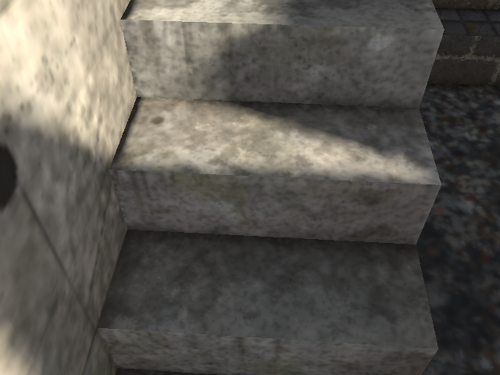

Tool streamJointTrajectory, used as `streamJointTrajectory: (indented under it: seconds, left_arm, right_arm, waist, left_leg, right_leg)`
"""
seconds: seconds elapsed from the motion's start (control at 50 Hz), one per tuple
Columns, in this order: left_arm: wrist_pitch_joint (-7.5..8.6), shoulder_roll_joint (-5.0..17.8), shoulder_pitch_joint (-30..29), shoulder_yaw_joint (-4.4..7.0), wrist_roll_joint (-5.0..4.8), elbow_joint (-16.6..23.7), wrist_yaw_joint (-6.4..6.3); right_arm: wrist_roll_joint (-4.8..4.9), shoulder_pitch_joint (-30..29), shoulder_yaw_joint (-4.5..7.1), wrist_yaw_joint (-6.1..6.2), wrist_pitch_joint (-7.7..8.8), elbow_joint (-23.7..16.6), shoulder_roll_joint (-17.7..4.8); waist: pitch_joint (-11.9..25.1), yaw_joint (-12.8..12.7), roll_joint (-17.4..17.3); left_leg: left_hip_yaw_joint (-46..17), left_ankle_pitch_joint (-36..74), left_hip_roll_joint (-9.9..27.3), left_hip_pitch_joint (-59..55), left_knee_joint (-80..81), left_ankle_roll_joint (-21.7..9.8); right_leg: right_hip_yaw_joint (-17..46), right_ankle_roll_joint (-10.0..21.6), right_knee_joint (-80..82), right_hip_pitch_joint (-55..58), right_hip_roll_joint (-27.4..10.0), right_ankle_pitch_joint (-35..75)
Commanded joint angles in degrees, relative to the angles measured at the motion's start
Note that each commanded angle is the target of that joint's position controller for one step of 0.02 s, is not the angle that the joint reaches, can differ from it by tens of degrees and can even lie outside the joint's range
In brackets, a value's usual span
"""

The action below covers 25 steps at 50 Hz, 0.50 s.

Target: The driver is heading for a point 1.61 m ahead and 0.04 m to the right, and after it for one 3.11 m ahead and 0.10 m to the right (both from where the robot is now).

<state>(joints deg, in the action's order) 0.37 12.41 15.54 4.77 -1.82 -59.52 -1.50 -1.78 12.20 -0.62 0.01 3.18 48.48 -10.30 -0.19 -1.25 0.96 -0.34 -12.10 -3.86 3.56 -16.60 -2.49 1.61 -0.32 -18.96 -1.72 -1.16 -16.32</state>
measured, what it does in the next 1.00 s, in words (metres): stands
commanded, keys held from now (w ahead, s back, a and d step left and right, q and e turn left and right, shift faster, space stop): w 1.00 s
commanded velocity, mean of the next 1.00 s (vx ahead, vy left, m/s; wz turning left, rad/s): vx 0.50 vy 0.00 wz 0.00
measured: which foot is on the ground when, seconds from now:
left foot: down 0.00-1.00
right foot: down 0.00-1.00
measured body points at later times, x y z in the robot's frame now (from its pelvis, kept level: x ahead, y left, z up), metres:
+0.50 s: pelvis +0.00 +0.00 +0.00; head +0.00 +0.00 +0.45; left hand +0.03 +0.26 -0.15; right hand +0.12 -0.22 -0.13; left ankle -0.04 +0.09 -0.75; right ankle -0.07 -0.12 -0.75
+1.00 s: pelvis +0.00 +0.00 +0.00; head +0.00 +0.00 +0.45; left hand +0.02 +0.26 -0.15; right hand +0.11 -0.22 -0.13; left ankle -0.04 +0.09 -0.75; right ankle -0.07 -0.12 -0.75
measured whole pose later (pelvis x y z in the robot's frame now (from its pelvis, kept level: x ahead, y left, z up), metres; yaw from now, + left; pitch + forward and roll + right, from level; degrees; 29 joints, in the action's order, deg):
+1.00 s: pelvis +0.00 +0.00 +0.00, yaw +0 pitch -1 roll +1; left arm 0.4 12.3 16.0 4.9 -1.9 -59.7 -1.6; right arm -1.7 12.5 -0.6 0.0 3.2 48.8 -10.3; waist -0.2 -1.2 1.0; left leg -0.4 -12.3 -4.1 3.5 -16.7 -2.7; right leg 1.7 -0.6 -19.3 -2.0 -1.5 -16.6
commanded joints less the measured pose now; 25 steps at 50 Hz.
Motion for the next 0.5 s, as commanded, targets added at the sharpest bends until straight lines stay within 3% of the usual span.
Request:
streamJointTrajectory:
  seconds: [0.02, 0.34, 0.36, 0.38, 0.44, 0.46, 0.5]
  left_arm:
    - [0.45, 6.3, 2.1, 1.16, -0.02, 1.7, -0.19]
    - [0.44, 6.1, 2.7, 1.27, -0.06, 1.3, -0.24]
    - [0.72, 6.2, 0.5, 0.87, 0.54, 1.8, -0.81]
    - [0.91, 5.9, 0.5, 0.68, 0.53, 1.9, -0.94]
    - [1.18, 5.8, 0.2, 0.27, 0.2, 1.7, -0.93]
    - [0.89, 5.8, 2.3, 0.62, -0.42, 1.2, -0.44]
    - [0.63, 6.7, 2.1, 0.94, -0.17, 1.3, -0.23]
  right_arm:
    - [0.04, -0.8, 1.08, 0.11, 0.78, -3.2, -4.8]
    - [0.04, -0.2, 1.04, 0.09, 0.72, -2.7, -4.7]
    - [-0.34, -1.6, 0.98, 1.06, 0.72, -3.8, -5.2]
    - [-0.36, -1.5, 1.05, 1.43, 0.67, -4.0, -5.5]
    - [-0.28, -1.5, 0.88, 1.62, 0.58, -4.4, -4.9]
    - [0.2, -0.3, 0.99, 0.62, 0.57, -3.5, -4.5]
    - [0.18, -0.1, 1.07, 0.01, 0.83, -3.4, -4.6]
  waist:
    - [-0.9, 0.1, -0.7]
    - [-0.3, 0.1, -0.5]
    - [0.0, 0.5, 0.2]
    - [0.9, 0.5, 0.0]
    - [-0.8, 0.6, -1.3]
    - [-2.0, 0.1, -2.2]
    - [-2.6, 0.1, -1.1]
  left_leg:
    - [-4.3, 15.8, 5.0, -1.8, 0.9, 0.6]
    - [-4.5, 18.5, 5.1, -2.9, 1.0, 0.7]
    - [-5.5, 18.3, 5.7, -4.1, -0.1, -0.2]
    - [-5.9, 16.2, 6.0, -4.5, -0.4, -0.8]
    - [-6.8, 10.8, 6.1, -2.5, 0.1, -1.5]
    - [-5.4, 11.3, 5.1, -0.3, 1.3, -0.4]
    - [-4.7, 15.4, 4.8, 0.0, 1.1, 0.3]
  right_leg:
    - [2.2, 2.1, 1.4, -4.0, -3.4, 18.4]
    - [2.1, 1.5, 1.4, -4.0, -3.7, 19.3]
    - [1.2, 1.3, 0.5, -6.0, -2.8, 18.2]
    - [1.1, 1.3, 0.0, -6.4, -2.7, 16.3]
    - [1.2, 1.5, -0.3, -7.6, -2.4, 13.1]
    - [2.1, 1.7, 0.9, -5.6, -3.3, 14.6]
    - [2.2, 1.9, 0.8, -4.7, -3.4, 17.9]
Velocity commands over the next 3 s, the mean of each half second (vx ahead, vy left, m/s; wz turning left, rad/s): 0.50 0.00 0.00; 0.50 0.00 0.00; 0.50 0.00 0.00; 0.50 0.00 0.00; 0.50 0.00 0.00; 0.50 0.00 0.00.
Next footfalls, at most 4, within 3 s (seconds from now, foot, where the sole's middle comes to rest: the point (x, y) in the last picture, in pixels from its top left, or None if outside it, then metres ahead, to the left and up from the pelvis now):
none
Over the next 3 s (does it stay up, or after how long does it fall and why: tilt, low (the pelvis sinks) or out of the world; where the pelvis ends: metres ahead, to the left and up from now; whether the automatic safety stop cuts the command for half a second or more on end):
stays up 0.00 0.00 0.00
